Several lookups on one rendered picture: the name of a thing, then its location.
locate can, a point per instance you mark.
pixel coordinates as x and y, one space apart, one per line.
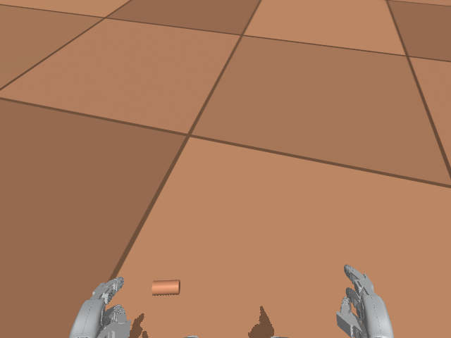
166 287

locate right robot hand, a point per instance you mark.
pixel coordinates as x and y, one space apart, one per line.
373 320

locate left robot hand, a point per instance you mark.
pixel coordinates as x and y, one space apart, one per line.
93 322

